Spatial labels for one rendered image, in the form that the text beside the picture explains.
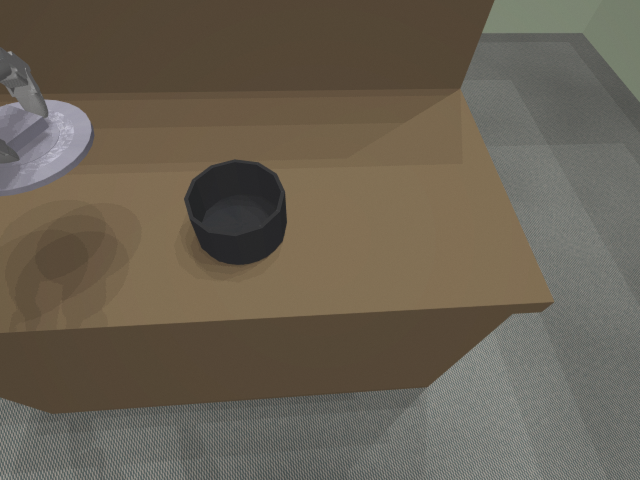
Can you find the lid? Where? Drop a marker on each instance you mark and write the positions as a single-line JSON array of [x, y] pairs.
[[53, 153]]

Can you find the table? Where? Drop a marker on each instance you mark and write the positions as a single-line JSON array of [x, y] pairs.
[[401, 252]]

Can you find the pot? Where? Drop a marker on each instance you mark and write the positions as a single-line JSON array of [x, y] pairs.
[[238, 211]]

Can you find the left robot hand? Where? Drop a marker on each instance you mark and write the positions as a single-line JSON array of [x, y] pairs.
[[15, 75]]

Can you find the knob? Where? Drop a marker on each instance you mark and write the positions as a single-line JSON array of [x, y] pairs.
[[19, 127]]

